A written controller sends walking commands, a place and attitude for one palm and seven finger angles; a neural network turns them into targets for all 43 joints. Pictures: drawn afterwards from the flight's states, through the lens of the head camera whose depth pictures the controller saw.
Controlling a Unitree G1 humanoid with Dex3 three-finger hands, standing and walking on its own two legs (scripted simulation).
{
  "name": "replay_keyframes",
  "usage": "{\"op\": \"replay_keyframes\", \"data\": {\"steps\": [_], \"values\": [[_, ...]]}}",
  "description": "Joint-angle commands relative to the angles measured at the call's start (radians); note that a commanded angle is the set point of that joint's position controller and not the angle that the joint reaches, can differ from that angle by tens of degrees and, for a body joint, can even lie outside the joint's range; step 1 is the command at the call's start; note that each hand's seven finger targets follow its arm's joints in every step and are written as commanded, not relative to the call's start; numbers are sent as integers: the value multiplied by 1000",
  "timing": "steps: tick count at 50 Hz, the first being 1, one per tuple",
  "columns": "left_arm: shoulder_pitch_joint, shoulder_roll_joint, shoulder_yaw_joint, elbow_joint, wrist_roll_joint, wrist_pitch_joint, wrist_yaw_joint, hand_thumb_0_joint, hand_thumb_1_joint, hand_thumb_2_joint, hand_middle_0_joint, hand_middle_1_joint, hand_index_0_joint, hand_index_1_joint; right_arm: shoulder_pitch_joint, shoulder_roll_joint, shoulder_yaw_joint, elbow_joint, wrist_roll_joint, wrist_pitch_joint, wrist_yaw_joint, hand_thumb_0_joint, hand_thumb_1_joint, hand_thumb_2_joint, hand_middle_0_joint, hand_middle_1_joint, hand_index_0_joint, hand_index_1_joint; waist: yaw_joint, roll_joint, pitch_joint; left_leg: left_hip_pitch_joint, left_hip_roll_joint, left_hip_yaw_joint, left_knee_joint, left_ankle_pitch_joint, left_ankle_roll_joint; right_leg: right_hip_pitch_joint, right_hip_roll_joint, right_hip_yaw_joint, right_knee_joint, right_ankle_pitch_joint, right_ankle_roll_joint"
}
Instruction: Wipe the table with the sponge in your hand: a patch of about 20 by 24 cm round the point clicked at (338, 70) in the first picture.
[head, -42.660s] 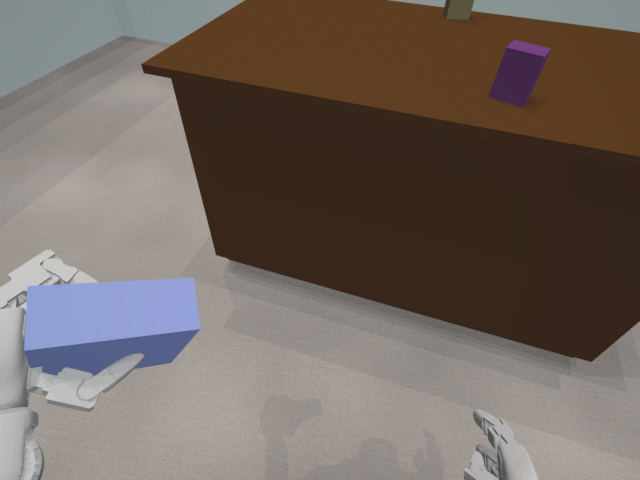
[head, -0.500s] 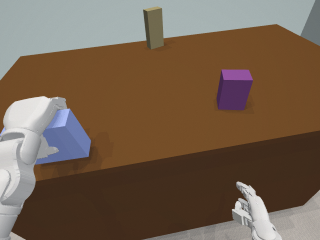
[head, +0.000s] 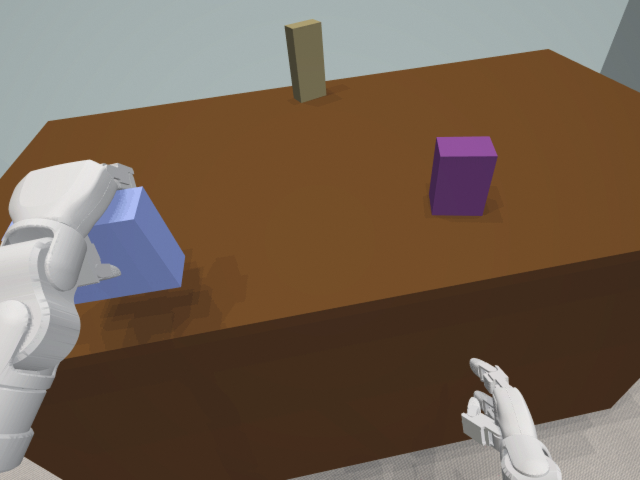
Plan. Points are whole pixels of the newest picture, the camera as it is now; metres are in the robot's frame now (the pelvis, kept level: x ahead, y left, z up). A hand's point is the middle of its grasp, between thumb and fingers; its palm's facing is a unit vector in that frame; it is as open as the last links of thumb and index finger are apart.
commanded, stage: lift the sponge slowly off the table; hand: left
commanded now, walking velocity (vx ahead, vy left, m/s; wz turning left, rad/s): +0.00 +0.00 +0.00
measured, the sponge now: (115, 260) +0.27 +0.31 +0.17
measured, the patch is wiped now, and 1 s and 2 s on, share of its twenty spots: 0.95 0.95 0.95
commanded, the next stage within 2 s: bring the sponge back beside the body in 0.58 s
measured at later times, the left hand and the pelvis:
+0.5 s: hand (76, 204) +0.27 +0.32 +0.25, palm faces +0.16 +0.00 -0.99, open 9.1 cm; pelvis +0.00 +0.01 +0.00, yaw +0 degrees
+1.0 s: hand (85, 213) +0.26 +0.29 +0.25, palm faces +0.23 -0.04 -0.97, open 9.1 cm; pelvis +0.00 +0.01 +0.00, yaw -1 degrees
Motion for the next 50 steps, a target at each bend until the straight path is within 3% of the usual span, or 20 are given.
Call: {"op": "replay_keyframes", "data": {"steps": [1,2,5,7,10,12,13,14,18,20,22,29,32,35,37,40,42,45,47,50], "values": [[-378,319,203,-142,22,-22,31,0,100,1300,-1200,-1600,-1200,-1600,-224,-87,-34,-187,-11,-61,-16,0,-900,-900,200,300,200,300,-6,-38,-208,127,-88,42,-49,89,49,-33,49,23,-120,54,-52],[-374,342,230,-160,25,-22,29,0,100,1300,-1200,-1600,-1200,-1600,-244,-86,-37,-196,-3,-71,-14,0,-900,-900,200,300,200,300,-8,-8,-213,132,-78,36,-44,80,46,-31,54,43,-120,42,-58],[-381,329,213,-106,9,-25,16,0,100,1300,-1200,-1600,-1200,-1600,-214,-90,-33,-190,-9,-62,-19,0,-900,-900,200,300,200,300,-8,-58,-189,121,-85,45,-47,82,48,-44,44,28,-126,47,-48],[-373,365,249,-153,13,-29,8,0,100,1300,-1200,-1600,-1200,-1600,-237,-90,-36,-202,-4,-68,-17,0,-900,-900,200,300,200,300,-4,-11,-218,132,-80,39,-35,90,46,-30,49,50,-119,51,-55],[-352,344,232,-128,-3,-32,-6,0,100,1300,-1200,-1600,-1200,-1600,-211,-91,-32,-204,-10,-60,-18,0,-900,-900,200,300,200,300,-2,-52,-204,120,-87,46,-37,109,48,-30,40,32,-114,82,-48],[-362,383,266,-136,3,-29,-14,0,100,1300,-1200,-1600,-1200,-1600,-229,-93,-34,-207,-3,-64,-18,0,-900,-900,200,300,200,300,-7,-33,-194,123,-77,41,-34,93,46,-41,46,46,-119,57,-50],[-398,365,242,-169,-2,-34,-14,0,100,1300,-1200,-1600,-1200,-1600,-214,-92,-32,-213,-8,-62,-19,0,-900,-900,200,300,200,300,-1,-18,-223,125,-88,42,-38,101,48,-29,38,36,-112,60,-50],[-377,340,228,-148,-11,-34,-17,0,100,1300,-1200,-1600,-1200,-1600,-211,-85,-33,-212,-7,-65,-21,0,-900,-900,200,300,200,300,-6,-55,-194,127,-86,44,-37,99,49,-45,38,32,-117,63,-45],[-415,386,259,-160,-4,-36,-20,0,100,1300,-1200,-1600,-1200,-1600,-208,-94,-33,-210,-11,-68,-24,0,-900,-900,200,300,200,300,2,-31,-217,123,-85,38,-39,96,47,-34,35,41,-111,52,-51],[-431,371,240,-125,-5,-31,-22,0,100,1300,-1200,-1600,-1200,-1600,-208,-92,-32,-201,-8,-62,-26,0,-900,-900,200,300,200,300,-5,-55,-189,126,-81,41,-50,80,46,-54,38,31,-123,37,-46],[-470,372,240,-204,0,-29,-18,0,100,1300,-1200,-1600,-1200,-1600,-246,-82,-33,-217,1,-76,-23,0,-900,-900,200,300,200,300,-4,22,-224,141,-74,29,-54,72,42,-36,45,48,-111,31,-57],[-452,318,193,-117,3,14,-27,0,100,1300,-1200,-1600,-1200,-1600,-223,-85,-25,-204,-1,-62,-18,0,-900,-900,200,300,200,300,-1,-63,-209,115,-71,30,-77,51,36,-45,41,22,-109,21,-52],[-428,356,231,-156,12,25,-33,0,100,1300,-1200,-1600,-1200,-1600,-253,-86,-26,-216,0,-57,-16,0,-900,-900,200,300,200,300,6,-24,-234,121,-64,27,-66,66,36,-32,48,41,-101,36,-60],[-431,316,192,-185,3,24,-36,0,100,1300,-1200,-1600,-1200,-1600,-237,-80,-21,-221,-3,-48,-13,0,-900,-900,200,300,200,300,7,-21,-230,127,-74,30,-78,69,39,-38,45,17,-101,38,-54],[-412,340,220,-239,9,27,-33,0,100,1300,-1200,-1600,-1200,-1600,-267,-76,-21,-230,3,-56,-9,0,-900,-900,200,300,200,300,8,11,-244,132,-64,25,-69,70,37,-31,52,35,-94,38,-61],[-381,309,205,-281,-1,23,-23,0,100,1300,-1200,-1600,-1200,-1600,-245,-72,-20,-225,-6,-53,-7,0,-900,-900,200,300,200,300,14,-16,-246,143,-72,27,-74,94,40,-33,49,16,-96,58,-57],[-373,307,215,-342,-4,30,-12,0,100,1300,-1200,-1600,-1200,-1600,-281,-64,-20,-234,1,-62,-3,0,-900,-900,200,300,200,300,14,28,-244,145,-60,22,-74,87,37,-30,59,29,-88,56,-63],[-336,306,233,-332,-20,31,10,0,100,1300,-1200,-1600,-1200,-1600,-250,-69,-22,-221,-10,-54,-4,0,-900,-900,200,300,200,300,23,-35,-239,144,-69,31,-67,110,37,-32,52,18,-99,66,-57],[-308,335,273,-358,-23,43,22,0,100,1300,-1200,-1600,-1200,-1600,-279,-69,-24,-226,-1,-56,-2,0,-900,-900,200,300,200,300,25,-21,-244,144,-57,29,-60,116,34,-24,59,38,-96,68,-61],[-286,303,251,-342,-43,45,34,0,100,1300,-1200,-1600,-1200,-1600,-258,-70,-21,-224,-6,-41,-3,0,-900,-900,200,300,200,300,28,-25,-229,141,-66,37,-64,111,31,-31,51,21,-102,64,-57]]}}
